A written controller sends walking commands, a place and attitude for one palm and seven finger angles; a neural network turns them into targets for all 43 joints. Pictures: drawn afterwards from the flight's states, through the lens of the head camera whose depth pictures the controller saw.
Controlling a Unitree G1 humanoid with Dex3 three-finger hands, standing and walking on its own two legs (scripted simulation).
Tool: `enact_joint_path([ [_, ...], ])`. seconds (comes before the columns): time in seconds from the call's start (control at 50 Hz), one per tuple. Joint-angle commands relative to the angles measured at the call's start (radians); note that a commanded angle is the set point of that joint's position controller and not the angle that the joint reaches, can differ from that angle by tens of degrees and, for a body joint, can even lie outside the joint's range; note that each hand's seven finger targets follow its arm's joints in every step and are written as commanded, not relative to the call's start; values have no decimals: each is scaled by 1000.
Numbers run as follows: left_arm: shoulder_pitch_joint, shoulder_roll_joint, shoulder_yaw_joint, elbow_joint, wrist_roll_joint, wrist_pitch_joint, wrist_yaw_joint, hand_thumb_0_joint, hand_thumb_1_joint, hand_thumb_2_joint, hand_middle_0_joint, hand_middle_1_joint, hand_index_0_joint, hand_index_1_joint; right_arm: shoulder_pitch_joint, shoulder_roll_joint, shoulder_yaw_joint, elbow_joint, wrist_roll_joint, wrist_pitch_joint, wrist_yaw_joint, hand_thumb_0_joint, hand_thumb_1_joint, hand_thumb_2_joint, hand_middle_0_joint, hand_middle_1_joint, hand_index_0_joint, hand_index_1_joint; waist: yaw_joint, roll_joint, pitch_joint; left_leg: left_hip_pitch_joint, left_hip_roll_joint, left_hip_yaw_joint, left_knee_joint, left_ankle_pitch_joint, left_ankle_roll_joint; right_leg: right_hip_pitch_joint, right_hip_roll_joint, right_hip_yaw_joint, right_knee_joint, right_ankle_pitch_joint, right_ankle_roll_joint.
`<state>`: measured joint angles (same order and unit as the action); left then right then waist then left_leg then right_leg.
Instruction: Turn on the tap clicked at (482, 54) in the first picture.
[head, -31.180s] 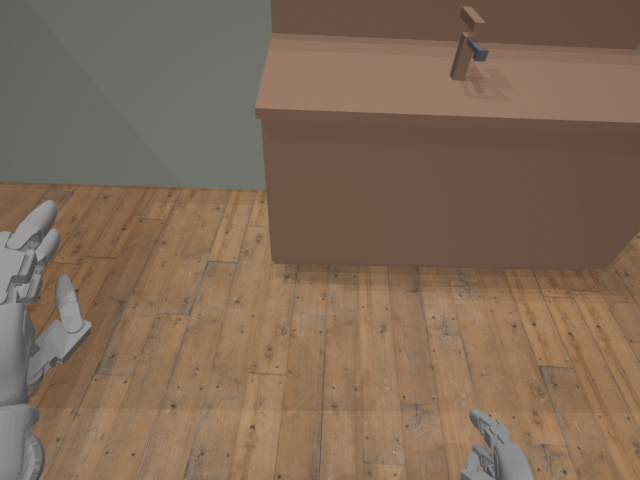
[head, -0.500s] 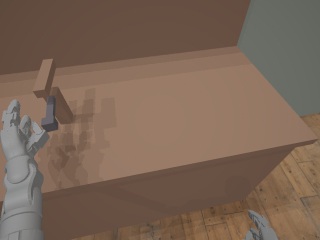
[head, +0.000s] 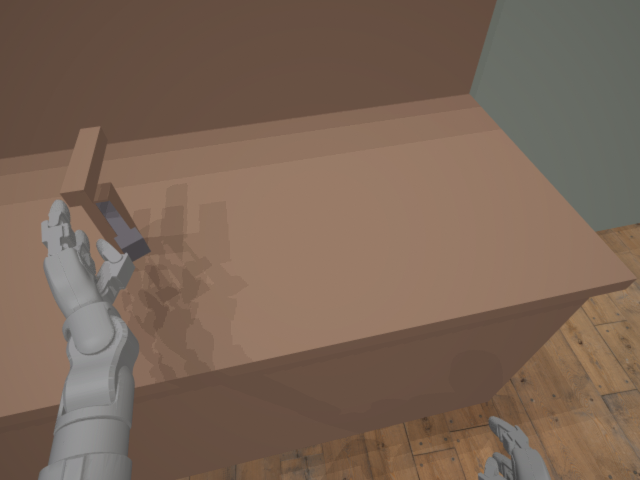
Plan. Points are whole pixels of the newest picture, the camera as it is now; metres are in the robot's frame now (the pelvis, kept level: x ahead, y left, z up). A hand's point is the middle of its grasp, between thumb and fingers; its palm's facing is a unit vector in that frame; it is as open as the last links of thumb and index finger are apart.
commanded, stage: push the lever round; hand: left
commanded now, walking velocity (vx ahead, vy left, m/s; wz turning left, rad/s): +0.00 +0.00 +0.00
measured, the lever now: (132, 244) +0.36 +0.27 +0.10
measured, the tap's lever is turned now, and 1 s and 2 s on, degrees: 28 43 54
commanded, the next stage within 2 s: none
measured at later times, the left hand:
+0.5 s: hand (140, 253) +0.35 +0.26 +0.10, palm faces +0.73 -0.68 -0.05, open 8.0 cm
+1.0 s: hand (153, 246) +0.36 +0.25 +0.10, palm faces +0.80 -0.60 -0.04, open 8.1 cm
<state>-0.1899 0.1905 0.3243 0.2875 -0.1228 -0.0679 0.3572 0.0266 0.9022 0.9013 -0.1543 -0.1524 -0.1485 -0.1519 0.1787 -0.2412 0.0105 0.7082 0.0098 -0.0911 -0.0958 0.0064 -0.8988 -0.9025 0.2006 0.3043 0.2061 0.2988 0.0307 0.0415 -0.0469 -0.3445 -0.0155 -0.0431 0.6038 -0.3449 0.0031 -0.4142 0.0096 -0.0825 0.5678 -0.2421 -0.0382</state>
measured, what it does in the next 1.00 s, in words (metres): stands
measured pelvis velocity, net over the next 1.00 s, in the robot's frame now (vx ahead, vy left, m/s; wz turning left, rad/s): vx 0.00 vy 0.00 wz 0.02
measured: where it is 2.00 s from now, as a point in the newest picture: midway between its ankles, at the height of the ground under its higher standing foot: outside the picture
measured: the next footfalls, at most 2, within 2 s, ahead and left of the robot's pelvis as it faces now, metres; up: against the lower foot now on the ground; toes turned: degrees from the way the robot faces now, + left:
none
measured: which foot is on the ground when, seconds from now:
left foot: down 0.00-1.00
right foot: down 0.00-1.00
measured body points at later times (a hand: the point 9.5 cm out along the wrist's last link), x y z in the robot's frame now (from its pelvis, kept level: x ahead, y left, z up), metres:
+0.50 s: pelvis +0.00 +0.00 +0.00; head +0.02 +0.00 +0.45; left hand +0.31 +0.29 +0.10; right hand +0.18 -0.23 -0.10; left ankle -0.02 +0.12 -0.73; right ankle +0.03 -0.10 -0.73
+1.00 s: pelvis +0.00 +0.00 +0.00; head +0.02 +0.00 +0.45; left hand +0.31 +0.28 +0.10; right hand +0.18 -0.22 -0.11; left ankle -0.02 +0.12 -0.73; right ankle +0.03 -0.10 -0.73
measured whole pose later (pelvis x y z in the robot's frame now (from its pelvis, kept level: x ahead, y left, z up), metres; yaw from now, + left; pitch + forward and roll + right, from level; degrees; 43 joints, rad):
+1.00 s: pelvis +0.00 +0.00 +0.00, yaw +1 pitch +4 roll -1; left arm -0.34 0.04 0.22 0.36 0.00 0.01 0.73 0.02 0.92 0.90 -0.15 -0.15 -0.06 -0.11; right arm 0.12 -0.20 -0.02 0.77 -0.03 -0.01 -0.07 0.01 -0.90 -0.90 0.20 0.30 0.21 0.30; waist 0.05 0.03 -0.05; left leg -0.32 -0.02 -0.06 0.58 -0.34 0.01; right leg -0.38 0.00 -0.09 0.54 -0.24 -0.03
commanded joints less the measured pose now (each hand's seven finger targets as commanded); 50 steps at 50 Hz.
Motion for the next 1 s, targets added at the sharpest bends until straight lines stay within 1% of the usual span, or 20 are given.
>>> enact_joint_path([
  [0.0,-306,202,33,-242,32,-55,38,0,900,900,-150,-150,-150,-150,-95,-123,-46,-127,1,-35,-15,0,-900,-900,200,300,200,300,-5,-21,-251,4,5,2,-83,291,-7,226,-25,47,-58,212,12],
  [0.14,-337,139,-29,-250,60,-33,91,0,900,900,-150,-150,-150,-150,-111,-114,-48,-125,-5,-17,-14,0,-900,-900,200,300,200,300,-9,7,-261,26,6,3,-87,286,-13,218,-28,48,-68,186,8],
  [0.18,-356,110,-62,-237,63,-23,105,0,900,900,-150,-150,-150,-150,-116,-116,-46,-122,-8,-13,-15,0,-900,-900,200,300,200,300,-18,-17,-250,22,6,-1,-88,278,-13,211,-30,45,-73,178,10],
  [0.2,-370,140,-31,-236,69,-22,117,0,900,900,-150,-150,-150,-150,-121,-115,-46,-114,-6,-9,-18,0,-900,-900,200,300,200,300,-17,-9,-243,21,8,-5,-90,269,-13,208,-29,46,-74,159,8],
  [0.22,-384,104,-64,-234,71,-19,123,0,900,900,-150,-150,-150,-150,-118,-113,-47,-117,-7,-8,-17,0,-900,-900,200,300,200,300,-24,-27,-249,28,9,-3,-92,268,-12,206,-29,44,-77,158,11],
  [0.3,-390,127,-37,-231,84,-16,155,0,900,900,-150,-150,-150,-150,-125,-114,-49,-110,-14,3,-19,0,-900,-900,200,300,200,300,-11,-28,-274,31,8,-2,-89,294,-15,231,-31,48,-73,185,8],
  [0.34,-367,83,-73,-237,93,-16,167,0,900,900,-150,-150,-150,-150,-121,-107,-54,-114,-17,5,-12,0,-900,-900,200,300,200,300,-7,-25,-303,52,11,3,-82,350,-23,245,-32,43,-63,239,5],
  [0.38,-375,62,-95,-234,99,-8,181,0,900,900,-150,-150,-150,-150,-122,-107,-53,-112,-20,10,-8,0,-900,-900,200,300,200,300,-11,-12,-297,51,11,3,-78,355,-25,238,-34,44,-63,245,6],
  [0.4,-376,98,-55,-232,103,-7,191,0,900,900,-150,-150,-150,-150,-128,-106,-53,-108,-16,14,-9,0,-900,-900,200,300,200,300,-4,-8,-274,38,14,-5,-87,343,-29,238,-33,43,-65,218,2],
  [0.42,-410,47,-110,-244,108,-7,195,0,900,900,-150,-150,-150,-150,-130,-103,-51,-112,-18,16,-7,0,-900,-900,200,300,200,300,-18,-9,-276,49,13,0,-85,341,-26,228,-34,42,-65,218,5],
  [0.48,-432,30,-126,-225,113,-2,217,0,900,900,-150,-150,-150,-150,-141,-102,-53,-108,-20,17,-6,0,-900,-900,200,300,200,300,-19,-27,-256,43,16,-5,-89,314,-25,216,-34,41,-78,182,4],
  [0.58,-468,11,-137,-190,123,5,253,0,900,900,-150,-150,-150,-150,-151,-99,-54,-96,-25,22,-7,0,-900,-900,200,300,200,300,-21,-33,-252,38,17,-6,-96,263,-24,204,-37,42,-93,122,6],
  [0.6,-480,48,-95,-190,128,3,263,0,900,900,-150,-150,-150,-150,-154,-100,-54,-90,-23,24,-10,0,-900,-900,200,300,200,300,-13,-33,-250,37,18,-11,-103,259,-26,210,-36,43,-92,112,3],
  [0.64,-502,-9,-154,-202,137,0,273,0,900,900,-150,-150,-150,-150,-155,-94,-56,-93,-27,24,-4,0,-900,-900,200,300,200,300,-18,-11,-276,58,17,-7,-97,291,-32,211,-37,40,-85,138,0],
  [0.7,-472,14,-114,-193,145,6,294,0,900,900,-150,-150,-150,-150,-151,-95,-62,-84,-32,28,-2,0,-900,-900,200,300,200,300,-4,-9,-296,64,20,-7,-91,349,-40,230,-36,36,-75,184,-3],
  [0.72,-500,-22,-153,-208,147,4,296,0,900,900,-150,-150,-150,-150,-150,-92,-61,-88,-33,29,1,0,-900,-900,200,300,200,300,-16,-24,-315,77,20,-3,-86,367,-39,232,-37,35,-71,204,0],
  [0.84,-503,-46,-155,-186,151,9,328,0,900,900,-150,-150,-150,-150,-152,-89,-68,-82,-39,32,12,0,-900,-900,200,300,200,300,-9,-51,-305,73,25,-2,-81,402,-45,237,-39,29,-69,237,-2],
  [0.88,-523,-66,-176,-165,156,16,336,0,900,900,-150,-150,-150,-150,-159,-86,-66,-76,-39,34,14,0,-900,-900,200,300,200,300,-17,-43,-286,62,24,3,-82,369,-41,222,-41,32,-76,208,0],
  [0.9,-527,-23,-127,-158,156,16,345,0,900,900,-150,-150,-150,-150,-162,-88,-67,-70,-38,37,11,0,-900,-900,200,300,200,300,-10,-41,-271,53,25,-4,-92,341,-41,221,-40,32,-85,172,-1],
  [0.98,-593,-77,-186,-120,168,21,364,0,900,900,-150,-150,-150,-150,-173,-82,-64,-63,-41,32,15,0,-900,-900,200,300,200,300,-22,-38,-252,45,24,-3,-100,272,-37,194,-42,33,-99,109,1],
])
